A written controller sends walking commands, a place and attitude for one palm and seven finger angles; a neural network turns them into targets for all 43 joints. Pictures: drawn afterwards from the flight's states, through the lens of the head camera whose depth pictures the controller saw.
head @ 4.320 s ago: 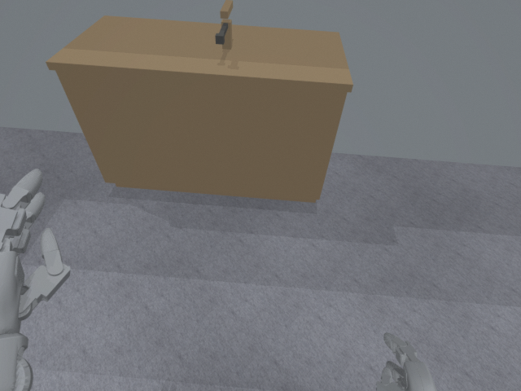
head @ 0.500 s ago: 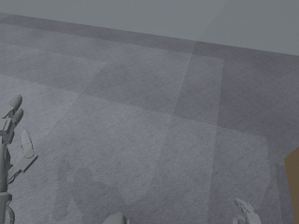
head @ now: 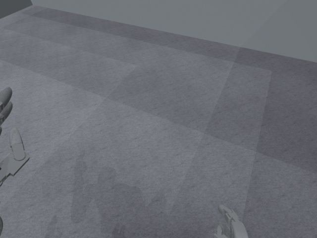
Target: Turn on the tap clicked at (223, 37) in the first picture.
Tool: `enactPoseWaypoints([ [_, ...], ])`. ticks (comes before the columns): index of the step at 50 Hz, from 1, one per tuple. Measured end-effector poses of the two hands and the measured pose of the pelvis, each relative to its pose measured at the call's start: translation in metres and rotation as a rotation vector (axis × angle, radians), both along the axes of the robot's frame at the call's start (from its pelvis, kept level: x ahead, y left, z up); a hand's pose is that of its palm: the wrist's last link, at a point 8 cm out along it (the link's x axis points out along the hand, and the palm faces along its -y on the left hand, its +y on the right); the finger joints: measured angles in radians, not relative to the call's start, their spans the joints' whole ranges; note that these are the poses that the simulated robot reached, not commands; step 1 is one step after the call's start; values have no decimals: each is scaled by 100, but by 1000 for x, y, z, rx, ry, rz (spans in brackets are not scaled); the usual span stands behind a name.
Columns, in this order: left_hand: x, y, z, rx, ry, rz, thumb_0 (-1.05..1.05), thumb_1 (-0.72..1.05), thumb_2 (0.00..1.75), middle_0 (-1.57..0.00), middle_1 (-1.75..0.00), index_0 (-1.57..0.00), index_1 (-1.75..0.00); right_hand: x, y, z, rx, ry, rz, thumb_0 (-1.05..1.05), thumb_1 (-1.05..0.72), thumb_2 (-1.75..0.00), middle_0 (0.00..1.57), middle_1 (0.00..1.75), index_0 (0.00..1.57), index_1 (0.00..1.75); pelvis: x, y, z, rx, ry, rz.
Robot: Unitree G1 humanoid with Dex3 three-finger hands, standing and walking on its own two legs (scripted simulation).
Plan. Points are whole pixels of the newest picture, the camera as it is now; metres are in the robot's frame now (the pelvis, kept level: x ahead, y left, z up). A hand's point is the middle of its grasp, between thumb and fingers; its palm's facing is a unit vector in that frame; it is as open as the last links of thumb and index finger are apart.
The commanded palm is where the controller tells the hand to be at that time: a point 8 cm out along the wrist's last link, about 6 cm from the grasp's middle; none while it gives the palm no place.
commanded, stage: walk to a spot facing it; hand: left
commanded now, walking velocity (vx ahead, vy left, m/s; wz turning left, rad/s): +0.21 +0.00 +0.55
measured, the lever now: out of the picture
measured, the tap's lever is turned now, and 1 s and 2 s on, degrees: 0 0 0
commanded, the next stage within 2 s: turn to face it in 0.04 s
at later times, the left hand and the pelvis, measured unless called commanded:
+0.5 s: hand (51, 107) +0.32 +0.26 +0.19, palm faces +0.42 -0.83 -0.37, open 7.4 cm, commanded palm +0.26 +0.29 +0.19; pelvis +0.09 +0.01 +0.01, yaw -3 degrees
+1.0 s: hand (125, 97) +0.36 +0.11 +0.19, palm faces +0.11 -0.85 -0.52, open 7.4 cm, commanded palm +0.32 +0.16 +0.19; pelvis +0.08 -0.05 +0.01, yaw -18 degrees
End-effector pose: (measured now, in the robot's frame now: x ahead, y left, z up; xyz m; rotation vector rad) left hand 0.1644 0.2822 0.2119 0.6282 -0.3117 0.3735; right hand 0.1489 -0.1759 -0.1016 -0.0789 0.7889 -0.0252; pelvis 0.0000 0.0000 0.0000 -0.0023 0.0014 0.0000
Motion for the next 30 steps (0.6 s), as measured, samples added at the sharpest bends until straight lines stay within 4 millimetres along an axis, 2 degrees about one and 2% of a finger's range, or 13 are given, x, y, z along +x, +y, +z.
enactPoseWaypoints([
  [2, 8, -1, -10, -47, 7, 39, 1, 89, 89, -22, -31, -21, -30, 11, -14, -9, -31, 30, 25, 1, -90, -90, 20, 30, 21, 30, 6, -3, -3, -1, -12, 20],
  [4, 16, -2, -18, -104, 21, 60, 1, 89, 89, -21, -31, -21, -30, 21, -30, -9, -73, 56, 34, 2, -90, -90, 20, 30, 21, 30, 13, -5, 0, 7, -16, 34],
  [9, 31, -6, -20, -135, 53, 51, 1, 89, 89, -22, -31, -21, -30, 49, -66, 16, -190, 64, 8, 2, -91, -90, 20, 30, 21, 30, 34, -7, 11, 27, -3, 79],
  [13, 41, 2, -11, -103, 28, 34, 1, 89, 89, -22, -31, -21, -30, 75, -78, 37, -269, 24, -10, 2, -91, -90, 20, 30, 20, 30, 52, 0, 13, 27, 10, 74],
  [17, 59, 19, -7, -76, -65, 12, 1, 89, 89, -22, -31, -21, -30, 102, -71, 45, -303, -45, -49, 2, -91, -90, 19, 30, 20, 30, 71, 15, 2, 4, -4, 39],
  [20, 82, 30, -9, -93, -100, 10, 1, 89, 89, -22, -31, -21, -30, 116, -51, 49, -255, -80, -54, 2, -91, -90, 19, 30, 20, 30, 78, 17, 4, 0, -4, 12],
  [22, 97, 30, -9, -117, -92, 4, 1, 89, 89, -21, -31, -21, -30, 122, -36, 51, -199, -101, -39, 2, -91, -90, 19, 30, 20, 30, 82, 16, 8, -13, -2, -6],
  [26, 119, 6, -8, -140, -48, -68, 1, 90, 90, -21, -31, -20, -30, 123, -14, 52, -91, -127, -15, 1, -91, -90, 20, 30, 20, 30, 87, 11, 14, -26, 8, -56],
  [30, 135, -27, -6, -93, 23, -151, 1, 90, 90, -21, -31, -20, -30, 113, -15, 41, -14, -111, -31, 1, -91, -90, 20, 30, 21, 30, 91, -3, 13, -21, 16, -104],
])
